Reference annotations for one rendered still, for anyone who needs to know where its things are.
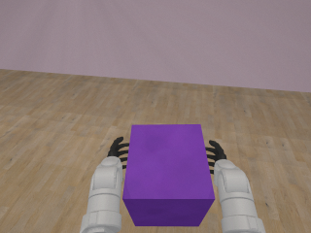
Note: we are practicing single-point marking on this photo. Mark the robot right hand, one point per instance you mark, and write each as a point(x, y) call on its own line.
point(218, 151)

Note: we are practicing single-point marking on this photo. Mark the carton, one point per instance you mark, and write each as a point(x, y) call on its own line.
point(167, 178)

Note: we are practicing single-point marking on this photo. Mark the right robot forearm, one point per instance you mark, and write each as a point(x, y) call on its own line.
point(236, 199)

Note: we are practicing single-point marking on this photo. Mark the robot left hand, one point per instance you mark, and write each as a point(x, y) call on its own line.
point(114, 150)

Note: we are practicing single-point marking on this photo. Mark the left robot forearm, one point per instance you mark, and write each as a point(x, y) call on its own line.
point(104, 198)

